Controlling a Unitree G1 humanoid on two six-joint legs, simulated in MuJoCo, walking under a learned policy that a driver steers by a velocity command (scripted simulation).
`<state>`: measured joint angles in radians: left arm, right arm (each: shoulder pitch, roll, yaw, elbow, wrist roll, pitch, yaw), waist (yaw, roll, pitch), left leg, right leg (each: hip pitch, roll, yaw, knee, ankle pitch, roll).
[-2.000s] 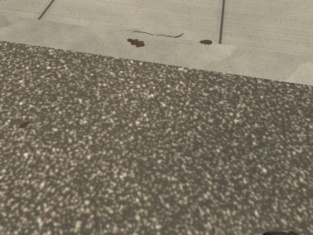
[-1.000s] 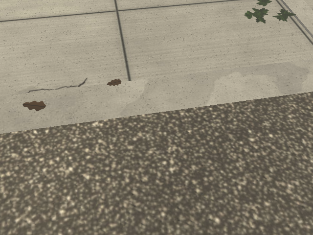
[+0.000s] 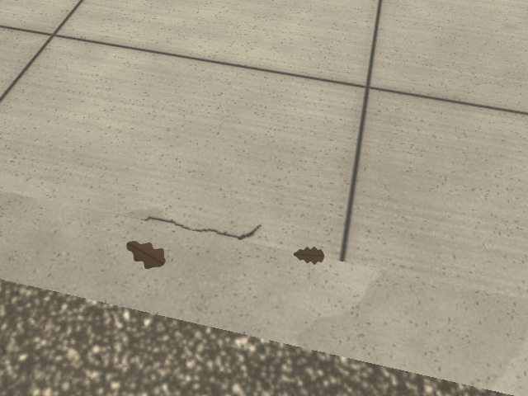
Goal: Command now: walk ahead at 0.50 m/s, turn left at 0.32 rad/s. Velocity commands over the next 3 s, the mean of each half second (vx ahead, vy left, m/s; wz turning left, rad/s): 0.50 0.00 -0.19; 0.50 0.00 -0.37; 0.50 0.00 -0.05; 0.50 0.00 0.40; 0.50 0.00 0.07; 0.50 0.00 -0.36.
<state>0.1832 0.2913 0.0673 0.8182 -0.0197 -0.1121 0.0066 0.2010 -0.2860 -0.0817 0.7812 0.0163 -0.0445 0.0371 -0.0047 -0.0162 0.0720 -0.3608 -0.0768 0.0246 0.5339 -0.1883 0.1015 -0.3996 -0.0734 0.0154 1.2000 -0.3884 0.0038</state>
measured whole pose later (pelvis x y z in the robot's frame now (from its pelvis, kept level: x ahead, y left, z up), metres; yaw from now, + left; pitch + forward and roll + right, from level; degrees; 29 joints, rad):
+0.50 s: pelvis +0.30 -0.06 -0.01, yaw -10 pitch +2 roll +0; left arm 0.14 0.29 0.06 0.74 -0.02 -0.08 -0.05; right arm 0.28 -0.28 -0.05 0.85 0.01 -0.07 0.00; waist -0.01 -0.01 0.05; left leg -0.22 -0.02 -0.01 1.13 -0.45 0.02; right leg -0.46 0.08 -0.03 0.58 -0.16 -0.10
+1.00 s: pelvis +0.61 -0.07 +0.00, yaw -22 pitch +2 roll +0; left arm 0.33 0.29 0.05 0.76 -0.02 -0.05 0.00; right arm 0.20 -0.27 -0.05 0.74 0.00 -0.11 0.02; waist 0.01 -0.04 0.00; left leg -0.37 -0.04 0.01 0.52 -0.18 0.04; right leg -0.38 0.04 0.09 1.15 -0.42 -0.04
